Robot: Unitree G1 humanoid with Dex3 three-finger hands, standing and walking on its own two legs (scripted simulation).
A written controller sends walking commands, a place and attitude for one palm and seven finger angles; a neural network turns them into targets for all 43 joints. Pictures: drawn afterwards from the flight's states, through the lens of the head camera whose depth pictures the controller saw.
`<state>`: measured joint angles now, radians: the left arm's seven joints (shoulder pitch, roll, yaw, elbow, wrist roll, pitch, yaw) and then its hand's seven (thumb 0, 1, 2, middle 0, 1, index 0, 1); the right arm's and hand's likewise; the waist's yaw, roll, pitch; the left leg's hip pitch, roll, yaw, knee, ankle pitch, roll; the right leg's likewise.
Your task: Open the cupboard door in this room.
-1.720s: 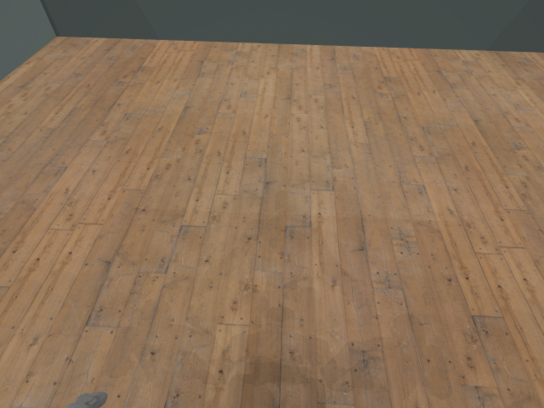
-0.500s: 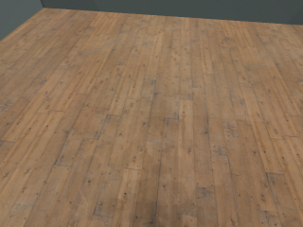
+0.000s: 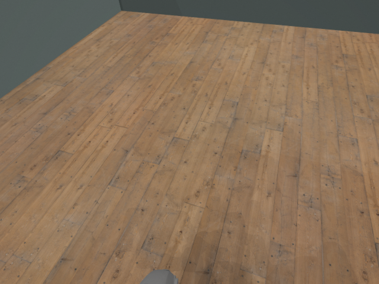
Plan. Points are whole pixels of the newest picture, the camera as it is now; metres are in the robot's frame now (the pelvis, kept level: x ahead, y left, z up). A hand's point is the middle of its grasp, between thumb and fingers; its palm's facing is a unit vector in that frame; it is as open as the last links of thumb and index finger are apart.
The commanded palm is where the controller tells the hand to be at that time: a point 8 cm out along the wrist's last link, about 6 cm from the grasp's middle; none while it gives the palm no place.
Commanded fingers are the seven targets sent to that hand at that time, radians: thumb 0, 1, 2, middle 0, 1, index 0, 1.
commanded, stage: turn or walk to find it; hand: left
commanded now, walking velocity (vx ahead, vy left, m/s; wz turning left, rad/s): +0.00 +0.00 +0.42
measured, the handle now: out of the picture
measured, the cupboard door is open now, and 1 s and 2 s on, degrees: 0 0 0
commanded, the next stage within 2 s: stand and wait in 1.40 s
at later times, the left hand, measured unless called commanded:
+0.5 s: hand out of the picture -0.03 +0.26 -0.17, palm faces +0.26 -0.93 -0.25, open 7.4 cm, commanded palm none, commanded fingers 0.00 0.90 0.90 -0.20 -0.30 -0.20 -0.30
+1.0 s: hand out of the picture -0.09 +0.20 -0.16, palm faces +0.45 -0.86 -0.24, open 7.4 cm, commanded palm none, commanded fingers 0.00 0.90 0.90 -0.20 -0.30 -0.20 -0.30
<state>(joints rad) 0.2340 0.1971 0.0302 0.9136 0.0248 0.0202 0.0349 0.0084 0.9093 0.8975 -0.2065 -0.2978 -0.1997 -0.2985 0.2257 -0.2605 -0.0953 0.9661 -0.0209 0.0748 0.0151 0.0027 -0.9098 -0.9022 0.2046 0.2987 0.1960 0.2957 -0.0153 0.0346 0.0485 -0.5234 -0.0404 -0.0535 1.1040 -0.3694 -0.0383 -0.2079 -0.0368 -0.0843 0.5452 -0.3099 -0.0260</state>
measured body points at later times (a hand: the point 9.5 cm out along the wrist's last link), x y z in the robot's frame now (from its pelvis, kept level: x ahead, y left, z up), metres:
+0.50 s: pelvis -0.03 +0.04 +0.00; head -0.01 +0.06 +0.45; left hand -0.05 +0.31 -0.15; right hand +0.11 -0.18 -0.13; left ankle -0.05 +0.14 -0.74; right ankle -0.01 -0.10 -0.68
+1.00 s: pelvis -0.05 +0.00 +0.00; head -0.03 +0.01 +0.45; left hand -0.11 +0.24 -0.14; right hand +0.10 -0.21 -0.15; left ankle -0.13 +0.12 -0.69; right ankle -0.01 -0.09 -0.74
